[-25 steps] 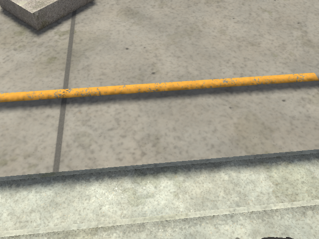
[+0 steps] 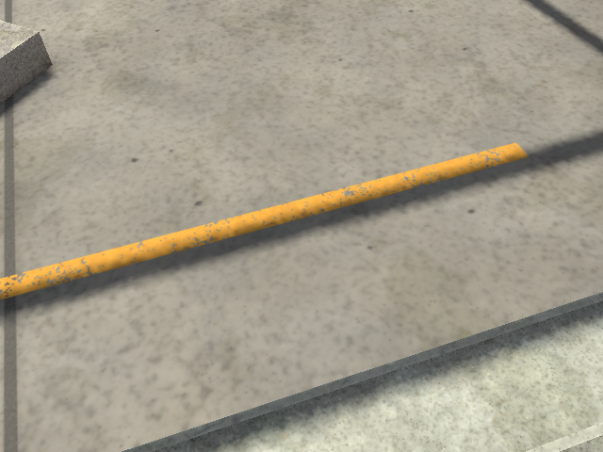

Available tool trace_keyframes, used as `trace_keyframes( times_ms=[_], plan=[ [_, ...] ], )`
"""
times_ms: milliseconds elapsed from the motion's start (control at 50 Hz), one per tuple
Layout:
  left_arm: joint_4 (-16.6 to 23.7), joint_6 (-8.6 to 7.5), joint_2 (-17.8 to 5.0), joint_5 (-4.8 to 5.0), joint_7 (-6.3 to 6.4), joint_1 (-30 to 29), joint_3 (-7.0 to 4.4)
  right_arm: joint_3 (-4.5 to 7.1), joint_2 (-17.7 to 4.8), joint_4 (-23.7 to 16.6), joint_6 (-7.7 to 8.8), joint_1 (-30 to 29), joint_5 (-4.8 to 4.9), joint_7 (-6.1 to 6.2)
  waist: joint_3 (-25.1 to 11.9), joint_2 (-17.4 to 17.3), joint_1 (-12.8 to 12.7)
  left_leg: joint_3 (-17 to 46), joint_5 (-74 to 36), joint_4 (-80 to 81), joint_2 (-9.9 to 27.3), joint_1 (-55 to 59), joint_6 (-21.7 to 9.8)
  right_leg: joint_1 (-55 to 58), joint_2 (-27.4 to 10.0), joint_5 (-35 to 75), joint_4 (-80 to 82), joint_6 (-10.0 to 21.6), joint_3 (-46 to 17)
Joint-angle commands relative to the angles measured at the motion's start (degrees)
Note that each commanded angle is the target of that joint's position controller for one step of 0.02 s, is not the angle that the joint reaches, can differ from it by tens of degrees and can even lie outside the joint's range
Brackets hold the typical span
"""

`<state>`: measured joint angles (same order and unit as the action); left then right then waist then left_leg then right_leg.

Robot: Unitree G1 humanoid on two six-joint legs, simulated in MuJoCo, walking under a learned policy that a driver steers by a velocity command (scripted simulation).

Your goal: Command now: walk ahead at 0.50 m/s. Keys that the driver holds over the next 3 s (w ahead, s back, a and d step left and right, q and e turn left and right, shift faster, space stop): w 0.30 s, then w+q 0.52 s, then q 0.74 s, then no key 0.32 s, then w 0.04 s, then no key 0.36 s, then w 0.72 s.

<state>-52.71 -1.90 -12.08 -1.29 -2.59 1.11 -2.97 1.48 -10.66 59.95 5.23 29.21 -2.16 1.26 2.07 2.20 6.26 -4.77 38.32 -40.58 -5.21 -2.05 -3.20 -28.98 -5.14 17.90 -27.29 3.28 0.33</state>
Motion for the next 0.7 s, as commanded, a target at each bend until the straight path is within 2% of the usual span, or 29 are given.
trace_keyframes(
  times_ms=[20,40,60,80,100,120,140,160,180,200,220,240,260,280,300,320,340,360,400,420,440,480,540,580,620,640,660,680,700],
  plan=[
    [4.2,-1.40,-3.7,0.93,0.52,-5.3,-0.46,1.02,-6.7,0.5,-1.08,5.9,-0.81,0.96,9.0,-4.0,1.7,13.6,-36.8,2.2,14.4,-0.7,-8.7,-0.8,-0.7,-4.4,8.4,0.6,-0.2],
    [2.7,-1.67,-4.4,0.63,0.93,-1.4,-0.85,1.04,-6.8,1.0,-1.83,6.4,-1.04,1.05,6.5,-2.4,0.4,12.6,-42.3,-4.6,14.1,-0.2,-8.8,4.7,0.0,-6.4,8.9,1.4,0.9],
    [-0.5,-2.00,-5.0,-0.03,1.39,7.2,-1.34,0.95,-7.2,1.1,-2.12,6.4,-0.88,0.90,2.2,0.1,-3.0,10.6,-47.0,-14.9,12.3,-1.2,-8.5,14.0,2.6,-7.4,9.8,2.1,4.0],
    [-4.6,-2.36,-6.4,-0.93,1.29,18.8,-2.08,0.82,-7.1,1.7,-2.07,6.7,-0.10,0.61,-3.4,2.1,-7.8,8.1,-43.7,-28.4,9.7,-8.4,-7.6,29.3,2.9,-3.0,7.7,2.6,5.4],
    [-6.2,-2.72,-9.6,-1.91,0.66,26.4,-2.63,1.01,-4.6,1.9,-1.96,9.5,1.38,0.51,-10.0,8.8,-9.5,4.7,0.2,-49.9,3.7,-28.1,-5.1,50.0,-7.2,20.2,-7.7,6.2,-3.9],
    [-6.1,-2.53,-11.4,-0.82,-0.02,32.2,-2.94,1.47,-5.5,0.3,-1.66,11.6,4.58,1.64,-21.7,9.0,-11.4,8.0,8.9,-63.6,2.7,-41.2,-3.5,64.5,-18.5,22.1,-15.0,11.2,-16.9],
    [-6.0,-1.58,-14.5,0.86,0.48,32.5,-3.94,1.36,-7.1,-3.2,-1.26,4.5,4.73,1.75,-24.0,12.5,-14.6,7.1,1.6,-64.9,3.8,-50.6,-2.5,62.8,-23.5,-8.5,-3.3,16.7,-28.6],
    [-4.5,-1.13,-10.1,0.17,1.63,26.8,-2.90,1.91,-8.5,-4.6,-1.40,-4.9,2.36,1.51,-11.9,5.8,-14.2,6.2,-7.4,-59.9,6.7,-53.3,-1.9,49.2,-19.9,-25.2,5.6,15.7,-26.7],
    [-2.9,-1.01,-7.3,-0.05,2.19,20.5,-1.93,2.24,-8.7,-5.3,-1.49,-8.2,1.22,0.71,-5.3,1.2,-11.7,6.3,-11.7,-53.9,7.9,-48.2,-1.3,36.4,-17.6,-23.8,9.1,14.1,-23.0],
    [-2.2,-1.86,-6.6,-0.41,2.50,17.3,-1.34,2.31,-7.8,-4.9,-2.15,-6.6,0.18,-0.34,-2.0,-0.2,-7.7,8.7,-16.5,-42.4,9.6,-40.7,-0.7,25.4,-16.5,-18.2,9.5,13.7,-20.0],
    [-3.4,-2.81,-5.8,-0.24,2.62,17.4,-1.16,2.33,-6.1,-3.7,-3.10,-6.3,-0.98,-0.70,0.9,-1.0,-6.1,10.1,-18.2,-37.0,10.4,-35.6,-0.2,18.1,-14.4,-12.0,8.9,12.3,-17.4],
    [-4.6,-3.83,-5.8,0.41,2.59,17.7,-1.29,1.65,-2.5,-3.7,-4.12,-6.2,-0.91,-1.17,2.5,-1.3,-3.8,9.5,-22.8,-27.7,10.7,-31.4,1.6,12.1,-10.6,-11.3,10.3,10.6,-12.4],
    [-5.1,-4.42,-6.5,0.83,2.66,18.3,-1.54,1.55,-1.5,-3.9,-4.68,-6.9,-1.06,-1.61,1.8,1.7,-3.4,7.4,-25.1,-23.0,10.1,-29.1,2.2,11.6,-8.4,-9.2,11.5,10.5,-10.5],
    [-5.5,-4.41,-6.8,1.02,2.86,19.2,-1.49,1.86,-2.9,-4.5,-5.03,-7.8,-1.12,-1.79,1.1,3.1,-3.1,7.1,-26.8,-20.0,10.0,-29.3,2.4,12.8,-8.4,-4.2,11.1,11.3,-9.2],
    [-5.7,-4.04,-6.6,0.63,2.75,19.9,-1.56,1.71,-3.2,-4.9,-5.29,-8.4,-1.57,-1.83,-0.5,2.8,-3.1,6.0,-28.4,-17.5,10.0,-27.9,2.3,13.2,-8.2,0.5,9.7,11.4,-7.3],
    [-5.3,-3.99,-6.4,-0.10,2.37,20.0,-1.69,1.91,-3.7,-3.9,-5.52,-6.6,-0.97,-2.02,-2.0,3.1,-2.7,5.4,-34.7,-19.3,9.3,-27.3,1.3,13.9,-8.4,1.6,8.1,11.0,-5.8],
    [-4.9,-3.81,-6.4,-0.15,2.12,21.1,-1.66,1.88,-3.8,-4.1,-5.49,-7.4,-0.42,-2.37,-2.1,2.1,-3.0,6.2,-36.6,-18.7,9.5,-28.2,0.7,13.8,-8.8,-1.9,8.2,10.9,-5.8],
    [-6.5,-4.44,-4.4,0.23,2.47,23.3,-1.35,2.46,-4.7,-6.0,-4.67,-13.2,0.22,-2.69,0.6,0.2,-4.4,10.9,-45.8,-13.9,10.3,-35.1,-0.3,17.9,-7.9,-10.6,7.5,9.8,-6.6],
    [-6.6,-4.83,-4.5,0.36,3.24,25.6,-0.97,2.76,-5.3,-7.5,-3.73,-19.0,0.02,-2.88,2.4,0.5,-6.5,12.8,-50.0,-9.0,8.9,-40.7,-1.5,22.4,-8.6,-17.8,6.4,9.3,-7.1],
    [-5.8,-4.99,-4.4,0.31,3.33,24.2,-0.75,2.66,-5.3,-8.6,-3.38,-21.8,0.21,-3.28,3.6,-0.4,-6.6,11.0,-54.8,-3.2,8.5,-37.8,-1.7,18.8,-6.7,-23.8,6.1,8.4,-3.8],
    [-5.7,-5.38,-4.3,0.00,3.47,23.1,-0.62,2.65,-5.4,-9.4,-3.10,-24.0,0.32,-3.68,3.8,0.9,-6.7,10.4,-61.1,-0.2,8.5,-34.7,-1.8,16.8,-6.8,-29.7,4.5,7.6,-3.1],
    [-5.5,-5.31,-4.1,-0.30,3.82,24.6,-0.16,2.29,-4.7,-10.7,-3.20,-27.8,0.45,-4.22,4.0,0.0,-8.8,8.6,-64.1,4.0,8.1,-31.0,-1.7,15.2,-7.4,-37.8,2.0,7.0,-2.4],
    [-6.4,-4.79,-5.1,-1.26,4.46,28.7,-0.06,1.56,-3.3,-13.4,-2.78,-35.2,0.99,-5.14,8.7,-1.1,-13.5,6.2,-61.8,12.3,8.5,-32.7,-1.5,18.5,-8.3,-37.6,-3.4,5.8,-1.5],
    [-7.3,-3.98,-5.9,-1.59,5.20,31.0,-0.08,1.44,-3.9,-14.0,-2.36,-36.6,0.65,-5.23,10.4,-0.2,-14.9,4.8,-56.0,16.3,9.1,-32.7,-2.0,22.2,-9.3,-31.9,-7.1,6.0,-2.0],
    [-8.3,-3.01,-6.6,-1.89,5.60,32.0,-0.05,1.83,-5.2,-12.0,-2.37,-31.9,0.08,-4.96,9.1,-1.5,-13.4,3.1,-49.1,19.7,9.4,-27.4,-3.8,24.9,-9.8,-21.3,-15.6,5.9,-0.9],
    [-8.7,-2.41,-6.9,-1.61,5.56,32.1,-0.10,2.28,-5.7,-9.8,-2.64,-26.1,-0.17,-4.57,5.8,-2.3,-11.1,-0.5,-45.2,18.0,6.5,-19.5,-4.2,23.7,-9.0,-11.7,-23.7,5.7,1.4],
    [-8.3,-2.08,-7.8,-0.84,5.03,31.0,-0.12,2.74,-6.1,-6.2,-2.45,-16.3,-0.90,-4.06,0.2,-4.1,-6.5,-3.9,-46.1,18.7,3.0,-7.0,-5.0,20.8,-6.1,-7.0,-37.2,4.9,4.4],
    [-8.3,-2.02,-7.5,-0.27,4.56,33.3,-0.28,4.22,-10.6,-3.9,-1.99,-8.2,-1.44,-3.93,-6.0,-9.3,-3.5,0.2,-59.1,11.9,6.6,10.9,-6.7,7.4,-2.8,-24.0,-55.7,3.0,8.0],
    [-7.1,-2.34,-4.8,1.39,4.42,36.2,-0.33,5.50,-15.2,-3.5,-2.49,-1.1,-0.23,-4.20,-19.5,-19.0,-1.8,18.4,-82.0,-4.9,22.5,36.8,-16.0,-15.4,2.2,-66.5,-84.1,-0.6,7.4]
  ],
)
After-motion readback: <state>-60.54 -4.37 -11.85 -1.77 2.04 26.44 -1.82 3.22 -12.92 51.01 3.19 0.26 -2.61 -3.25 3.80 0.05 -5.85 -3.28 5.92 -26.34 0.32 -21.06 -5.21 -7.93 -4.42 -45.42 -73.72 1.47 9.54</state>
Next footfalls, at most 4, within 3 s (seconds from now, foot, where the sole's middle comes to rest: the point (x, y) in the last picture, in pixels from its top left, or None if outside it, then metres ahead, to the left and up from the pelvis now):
0.08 right None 0.22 -0.12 -0.84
0.66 left None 0.53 0.12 -0.96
1.24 right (283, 362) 0.86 0.02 -1.08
1.84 left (256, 448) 0.58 0.10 -0.96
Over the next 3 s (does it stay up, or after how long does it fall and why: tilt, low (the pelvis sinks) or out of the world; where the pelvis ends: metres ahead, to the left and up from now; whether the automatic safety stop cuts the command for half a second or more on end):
stays up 0.95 0.22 -0.31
